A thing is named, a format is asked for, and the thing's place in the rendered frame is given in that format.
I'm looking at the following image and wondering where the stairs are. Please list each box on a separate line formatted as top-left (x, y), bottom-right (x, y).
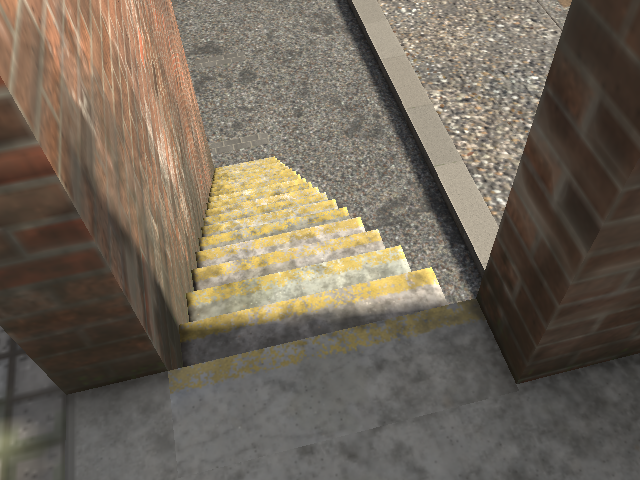
top-left (179, 156), bottom-right (448, 367)

